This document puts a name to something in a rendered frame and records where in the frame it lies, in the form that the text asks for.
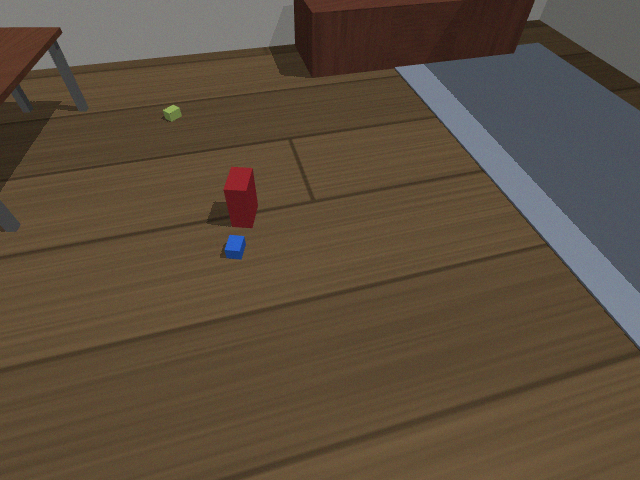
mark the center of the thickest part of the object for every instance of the coffee table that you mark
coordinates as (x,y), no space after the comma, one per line
(20,49)

